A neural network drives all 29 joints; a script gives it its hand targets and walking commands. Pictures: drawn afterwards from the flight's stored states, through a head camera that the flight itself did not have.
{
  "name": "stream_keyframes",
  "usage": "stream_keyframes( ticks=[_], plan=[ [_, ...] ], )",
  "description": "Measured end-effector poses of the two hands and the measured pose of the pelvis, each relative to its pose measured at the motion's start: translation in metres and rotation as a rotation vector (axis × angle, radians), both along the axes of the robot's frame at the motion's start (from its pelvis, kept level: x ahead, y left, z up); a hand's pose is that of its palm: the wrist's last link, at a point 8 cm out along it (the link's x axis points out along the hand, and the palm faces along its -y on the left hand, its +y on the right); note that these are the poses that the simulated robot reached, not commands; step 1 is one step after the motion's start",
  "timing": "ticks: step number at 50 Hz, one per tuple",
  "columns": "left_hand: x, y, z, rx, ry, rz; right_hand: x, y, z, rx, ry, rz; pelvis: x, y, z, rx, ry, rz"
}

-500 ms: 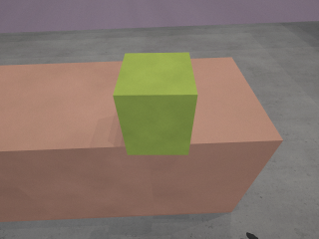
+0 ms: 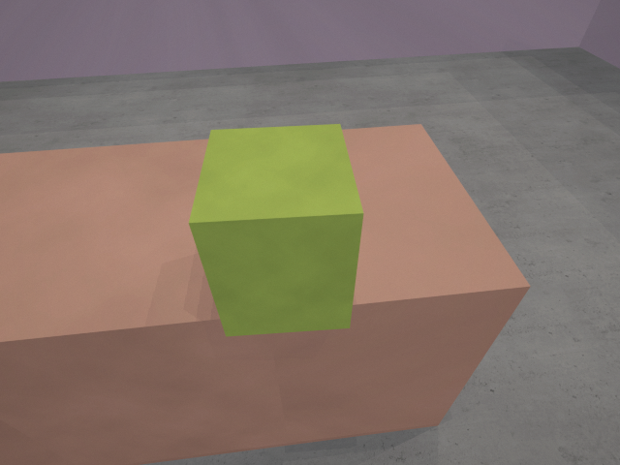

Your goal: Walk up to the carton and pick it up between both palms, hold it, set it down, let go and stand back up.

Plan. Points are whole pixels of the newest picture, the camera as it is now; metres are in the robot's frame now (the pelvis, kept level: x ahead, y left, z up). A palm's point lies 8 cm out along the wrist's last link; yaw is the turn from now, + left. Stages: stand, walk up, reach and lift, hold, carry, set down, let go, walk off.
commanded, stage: stand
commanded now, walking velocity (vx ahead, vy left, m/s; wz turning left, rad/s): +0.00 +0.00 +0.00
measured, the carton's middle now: (282, 231) +0.44 +0.06 +0.07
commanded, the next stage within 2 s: none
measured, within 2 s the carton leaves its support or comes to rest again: neither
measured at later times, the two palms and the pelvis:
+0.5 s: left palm out of the picture -0.06 +0.20 -0.15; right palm out of the picture -0.07 -0.19 -0.15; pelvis -0.03 +0.01 +0.00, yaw +0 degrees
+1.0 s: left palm out of the picture -0.11 +0.20 -0.15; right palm out of the picture -0.12 -0.19 -0.15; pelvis -0.06 +0.01 +0.00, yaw +1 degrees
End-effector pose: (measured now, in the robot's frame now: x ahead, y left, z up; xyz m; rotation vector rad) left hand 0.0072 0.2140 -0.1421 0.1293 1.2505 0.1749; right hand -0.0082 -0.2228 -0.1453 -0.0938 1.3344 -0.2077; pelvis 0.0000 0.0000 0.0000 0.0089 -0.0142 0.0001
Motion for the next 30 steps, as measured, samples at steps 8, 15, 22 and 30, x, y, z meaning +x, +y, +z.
stream_keyframes(
  ticks=[8, 15, 22, 30],
  plan=[
    [-0.029, -0.003, 0.001, -0.016, 0.104, 0.009, -0.035, 0.021, -0.005, 0.044, 0.106, -0.008, -0.006, 0.006, 0.001, -0.001, -0.005, 0.000],
    [-0.057, -0.004, 0.001, -0.022, 0.186, 0.021, -0.055, 0.029, -0.005, 0.053, 0.153, -0.008, -0.013, 0.008, 0.002, -0.003, -0.014, 0.002],
    [-0.069, -0.007, -0.002, -0.035, 0.198, 0.017, -0.060, 0.029, -0.004, 0.046, 0.143, -0.001, -0.021, 0.009, 0.002, -0.005, -0.028, 0.004],
    [-0.077, -0.015, -0.005, -0.062, 0.189, 0.004, -0.068, 0.032, -0.004, 0.048, 0.130, 0.008, -0.034, 0.010, 0.003, -0.008, -0.039, 0.006]
  ],
)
